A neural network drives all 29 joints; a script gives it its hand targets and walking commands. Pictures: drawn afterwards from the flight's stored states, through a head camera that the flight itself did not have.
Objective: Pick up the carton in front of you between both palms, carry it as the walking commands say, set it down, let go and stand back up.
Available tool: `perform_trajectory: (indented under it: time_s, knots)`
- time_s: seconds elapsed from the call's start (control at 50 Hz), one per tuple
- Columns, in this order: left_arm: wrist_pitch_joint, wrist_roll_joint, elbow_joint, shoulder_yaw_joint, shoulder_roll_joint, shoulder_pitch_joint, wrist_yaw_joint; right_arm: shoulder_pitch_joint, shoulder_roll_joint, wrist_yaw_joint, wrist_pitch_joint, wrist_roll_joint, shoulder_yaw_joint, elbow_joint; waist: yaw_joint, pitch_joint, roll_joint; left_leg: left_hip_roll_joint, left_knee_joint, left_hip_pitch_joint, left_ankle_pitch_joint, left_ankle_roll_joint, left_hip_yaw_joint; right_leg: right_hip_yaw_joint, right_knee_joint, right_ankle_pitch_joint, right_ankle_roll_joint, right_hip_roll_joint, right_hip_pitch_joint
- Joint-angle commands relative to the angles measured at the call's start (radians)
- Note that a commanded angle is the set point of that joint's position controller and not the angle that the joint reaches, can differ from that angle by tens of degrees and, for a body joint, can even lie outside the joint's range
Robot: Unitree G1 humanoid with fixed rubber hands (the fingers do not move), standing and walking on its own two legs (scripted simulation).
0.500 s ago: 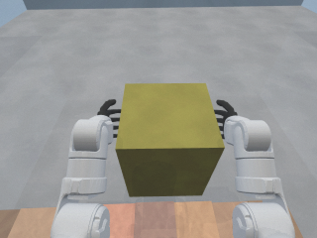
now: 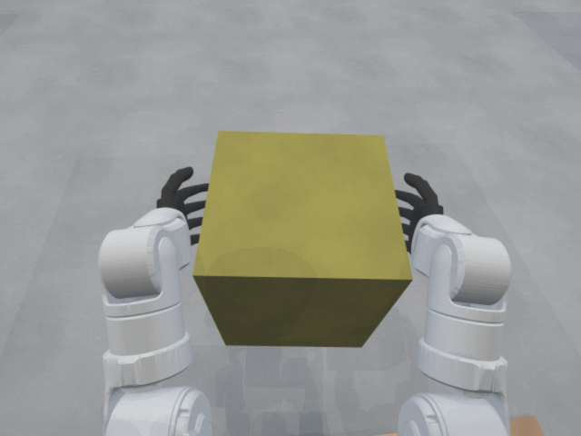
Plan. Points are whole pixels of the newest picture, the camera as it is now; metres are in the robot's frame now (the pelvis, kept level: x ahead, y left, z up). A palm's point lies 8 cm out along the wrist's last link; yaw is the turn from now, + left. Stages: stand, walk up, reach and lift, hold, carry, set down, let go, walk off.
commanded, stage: carry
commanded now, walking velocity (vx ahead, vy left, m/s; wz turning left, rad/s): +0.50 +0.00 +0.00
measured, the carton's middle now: (297, 250) +0.37 -0.01 +0.05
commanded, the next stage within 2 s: none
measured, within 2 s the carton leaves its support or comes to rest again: neither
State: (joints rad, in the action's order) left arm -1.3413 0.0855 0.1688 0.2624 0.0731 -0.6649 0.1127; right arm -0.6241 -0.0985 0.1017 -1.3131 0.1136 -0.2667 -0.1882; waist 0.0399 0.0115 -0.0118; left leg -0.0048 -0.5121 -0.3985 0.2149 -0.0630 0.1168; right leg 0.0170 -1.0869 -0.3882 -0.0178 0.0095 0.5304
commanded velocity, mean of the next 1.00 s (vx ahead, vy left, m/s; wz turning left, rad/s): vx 0.50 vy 0.00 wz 0.00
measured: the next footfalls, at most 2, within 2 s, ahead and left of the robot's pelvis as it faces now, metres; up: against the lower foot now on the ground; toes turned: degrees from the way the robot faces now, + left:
right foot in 0.32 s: +0.38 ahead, -0.11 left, -0.06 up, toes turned -3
left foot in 0.80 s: +0.71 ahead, +0.01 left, -0.06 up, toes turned +5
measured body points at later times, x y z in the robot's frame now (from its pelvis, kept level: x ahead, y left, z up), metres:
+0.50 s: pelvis +0.32 -0.06 -0.07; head +0.35 -0.08 +0.38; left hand +0.70 +0.11 +0.06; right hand +0.72 -0.19 +0.05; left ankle +0.24 +0.08 -0.68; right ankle +0.34 -0.10 -0.79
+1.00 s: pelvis +0.63 -0.04 -0.06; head +0.68 -0.04 +0.39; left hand +1.02 +0.08 +0.04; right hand +0.99 -0.22 +0.04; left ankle +0.67 +0.01 -0.79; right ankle +0.60 -0.17 -0.71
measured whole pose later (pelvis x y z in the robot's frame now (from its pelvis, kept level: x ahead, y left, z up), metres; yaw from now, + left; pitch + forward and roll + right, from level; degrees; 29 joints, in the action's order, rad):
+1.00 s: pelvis +0.63 -0.04 -0.06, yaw -1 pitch +5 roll -1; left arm -1.19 0.08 -0.04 0.22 0.03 -0.64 0.12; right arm -0.64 -0.02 0.14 -1.17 0.05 -0.20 0.06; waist 0.07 0.03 0.02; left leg 0.04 -0.46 -0.37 0.19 -0.12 0.13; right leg 0.01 -1.14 -0.40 -0.02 0.01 0.58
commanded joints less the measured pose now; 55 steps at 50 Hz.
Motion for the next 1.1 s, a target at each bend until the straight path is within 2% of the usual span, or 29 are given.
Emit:
perform_trajectory:
  time_s: [0.0,0.04,0.12,0.14,0.2,0.24,0.28,0.3,0.32,0.34,0.36,0.38,0.4,0.46,0.54,0.6,0.7,0.72,0.74,0.76,0.78,0.8,0.82,0.84,0.88,0.9,0.94,0.98,1.08]
  knots:
    - [0.027,-0.348,0.087,-0.709,0.930,-0.600,-0.180,-0.726,-0.927,-0.223,-0.001,-0.492,0.762,-0.156,0.026,-0.535,0.125,-0.272,0.115,0.628,-0.450,-0.152,-0.348,-0.010,0.117,-0.012,0.005,0.017,0.197]
    - [0.033,-0.331,0.072,-0.717,0.885,-0.592,-0.169,-0.750,-0.896,-0.236,-0.001,-0.528,0.785,-0.145,0.032,-0.524,0.128,-0.258,0.120,0.618,-0.453,-0.164,-0.308,0.011,0.213,0.022,0.004,0.006,0.195]
    - [0.028,-0.327,-0.013,-0.693,0.798,-0.653,-0.156,-0.801,-0.830,-0.243,0.001,-0.562,0.772,-0.006,0.032,-0.464,0.160,-0.207,0.094,0.510,-0.513,-0.125,-0.172,0.063,0.360,0.289,-0.015,-0.009,0.088]
    - [0.024,-0.327,-0.053,-0.674,0.784,-0.666,-0.158,-0.807,-0.820,-0.241,0.002,-0.559,0.751,0.050,0.040,-0.432,0.155,-0.193,0.070,0.552,-0.490,-0.114,-0.178,0.020,0.424,0.416,-0.026,0.017,0.138]
    - [0.017,-0.332,-0.185,-0.606,0.755,-0.717,-0.170,-0.826,-0.815,-0.229,0.009,-0.537,0.684,0.210,0.056,-0.365,0.100,-0.177,0.012,0.543,-0.375,-0.089,-0.160,0.018,0.613,0.571,-0.050,0.024,0.104]
    - [0.019,-0.335,-0.287,-0.548,0.756,-0.756,-0.181,-0.866,-0.832,-0.220,0.015,-0.523,0.642,0.303,0.025,-0.341,0.102,-0.169,-0.059,0.488,-0.380,-0.071,-0.136,0.041,0.679,0.612,-0.077,0.028,-0.011]
    - [0.026,-0.337,-0.401,-0.486,0.772,-0.757,-0.194,-0.897,-0.851,-0.213,0.023,-0.511,0.594,0.382,-0.068,-0.396,0.055,-0.113,-0.304,0.382,-0.464,-0.023,-0.059,0.133,0.706,0.581,-0.072,-0.016,-0.310]
    - [0.033,-0.336,-0.437,-0.457,0.785,-0.781,-0.203,-0.909,-0.850,-0.209,0.029,-0.506,0.567,0.414,-0.110,-0.440,-0.007,-0.079,-0.502,0.222,-0.278,0.001,-0.029,0.101,0.636,0.545,-0.052,0.031,-0.511]
    - [0.038,-0.341,-0.485,-0.430,0.777,-0.813,-0.210,-0.951,-0.863,-0.204,0.032,-0.502,0.547,0.437,-0.090,-0.481,-0.166,-0.010,-0.698,-0.055,0.261,0.017,-0.031,-0.103,0.416,0.900,-0.078,0.206,-0.735]
    - [0.045,-0.349,-0.523,-0.408,0.772,-0.834,-0.210,-0.969,-0.886,-0.191,0.027,-0.497,0.514,0.468,-0.086,-0.533,-0.310,0.064,-0.875,-0.280,0.406,0.039,-0.092,-0.396,0.470,0.767,-0.189,0.315,-0.858]
    - [0.053,-0.382,-0.522,-0.408,0.821,-0.864,-0.214,-1.010,-0.898,-0.181,0.029,-0.493,0.495,0.453,-0.115,-0.538,-0.313,0.061,-0.948,-0.408,0.389,0.032,-0.117,-0.549,0.590,0.439,-0.250,0.347,-0.844]
    - [0.060,-0.417,-0.490,-0.404,0.888,-0.890,-0.223,-1.038,-0.916,-0.170,0.036,-0.482,0.479,0.434,-0.101,-0.451,-0.159,0.031,-0.881,-0.397,0.337,0.022,-0.116,-0.493,0.661,0.322,-0.187,0.279,-0.715]
    - [0.068,-0.445,-0.435,-0.429,0.946,-0.977,-0.229,-1.061,-0.960,-0.161,0.041,-0.480,0.477,0.414,-0.093,-0.482,-0.184,0.017,-0.879,-0.408,0.296,0.022,-0.116,-0.499,0.651,0.379,-0.208,0.313,-0.701]
    - [0.085,-0.502,-0.325,-0.478,1.078,-1.020,-0.237,-1.028,-1.040,-0.143,0.059,-0.465,0.491,0.354,-0.085,-0.510,-0.094,-0.045,-0.806,-0.352,0.173,0.029,-0.130,-0.340,0.659,0.412,-0.191,0.259,-0.595]
    - [0.116,-0.497,-0.231,-0.542,1.132,-0.923,-0.232,-0.861,-1.086,-0.138,0.085,-0.425,0.526,0.322,-0.098,-0.524,-0.091,-0.055,-0.665,-0.446,0.100,0.045,-0.085,-0.237,0.622,0.687,-0.200,0.229,-0.688]
    - [0.144,-0.489,-0.157,-0.618,1.141,-0.846,-0.232,-0.769,-1.091,-0.145,0.115,-0.404,0.590,0.278,-0.109,-0.509,-0.072,-0.040,-0.506,-0.473,0.025,0.043,-0.051,-0.179,0.613,0.845,-0.181,0.200,-0.751]
    - [0.182,-0.486,-0.060,-0.730,1.085,-0.745,-0.237,-0.689,-1.046,-0.158,0.155,-0.405,0.701,0.176,-0.131,-0.463,-0.091,0.070,-0.075,-0.253,-0.215,0.008,0.082,-0.024,0.556,1.096,-0.114,0.103,-0.744]
    - [0.187,-0.485,-0.050,-0.744,1.064,-0.727,-0.237,-0.686,-1.025,-0.159,0.158,-0.407,0.716,0.154,-0.117,-0.478,-0.117,0.101,-0.019,-0.131,-0.252,-0.009,0.103,-0.001,0.511,1.180,-0.100,0.103,-0.708]
    - [0.190,-0.485,-0.045,-0.758,1.044,-0.713,-0.236,-0.681,-1.001,-0.162,0.160,-0.409,0.727,0.138,-0.072,-0.520,-0.149,0.108,0.025,0.031,-0.281,-0.025,0.104,0.024,0.420,1.216,-0.078,0.110,-0.658]
    - [0.192,-0.483,-0.052,-0.772,1.026,-0.708,-0.237,-0.661,-0.978,-0.164,0.162,-0.409,0.731,0.135,-0.007,-0.570,-0.131,0.088,0.110,0.238,-0.363,-0.036,0.097,0.081,0.277,1.155,-0.046,0.100,-0.586]
    - [0.193,-0.475,-0.068,-0.781,1.002,-0.700,-0.239,-0.641,-0.945,-0.171,0.161,-0.406,0.727,0.135,0.042,-0.597,-0.048,-0.027,0.075,0.470,-0.420,-0.037,-0.035,0.079,0.124,0.859,-0.032,0.075,-0.388]
    - [0.186,-0.472,-0.102,-0.788,1.003,-0.674,-0.241,-0.640,-0.903,-0.179,0.157,-0.403,0.718,0.160,0.005,-0.691,0.186,-0.305,-0.099,0.785,-0.906,-0.148,-0.372,0.040,-0.069,-0.015,-0.010,-0.023,-0.096]
    - [0.176,-0.463,-0.144,-0.757,0.972,-0.624,-0.237,-0.582,-0.884,-0.185,0.153,-0.404,0.703,0.222,0.048,-0.779,0.299,-0.404,0.003,0.929,-0.586,-0.314,-0.680,-0.037,-0.356,-0.198,0.015,-0.109,0.146]
    - [0.177,-0.451,-0.143,-0.747,0.971,-0.627,-0.231,-0.575,-0.920,-0.196,0.152,-0.424,0.716,0.228,0.046,-0.754,0.206,-0.366,0.043,0.892,-0.374,-0.302,-0.651,-0.069,-0.391,-0.146,-0.015,-0.054,0.212]
    - [0.183,-0.436,-0.118,-0.735,0.991,-0.674,-0.220,-0.694,-0.998,-0.220,0.157,-0.486,0.757,0.156,0.022,-0.592,0.053,-0.299,0.098,0.697,-0.388,-0.210,-0.500,-0.049,-0.245,-0.057,-0.019,0.001,0.233]
    - [0.185,-0.425,-0.115,-0.723,0.991,-0.679,-0.213,-0.747,-1.023,-0.228,0.158,-0.516,0.772,0.128,0.018,-0.565,0.035,-0.287,0.121,0.626,-0.360,-0.186,-0.465,-0.047,-0.177,-0.024,-0.015,0.016,0.200]
    - [0.186,-0.401,-0.119,-0.709,0.990,-0.657,-0.199,-0.795,-1.038,-0.237,0.156,-0.555,0.785,0.105,0.008,-0.533,0.053,-0.264,0.160,0.538,-0.324,-0.155,-0.401,-0.026,-0.072,0.003,-0.004,0.026,0.146]
    - [0.184,-0.379,-0.132,-0.699,0.975,-0.637,-0.187,-0.801,-1.031,-0.242,0.152,-0.568,0.778,0.108,0.007,-0.517,0.083,-0.260,0.180,0.525,-0.374,-0.158,-0.342,0.002,0.044,0.009,0.011,0.030,0.148]
    - [0.160,-0.352,-0.192,-0.683,0.949,-0.595,-0.174,-0.719,-0.987,-0.250,0.126,-0.530,0.713,0.210,0.004,-0.450,0.138,-0.219,0.208,0.530,-0.488,-0.124,-0.214,0.072,0.294,0.193,0.030,0.034,0.161]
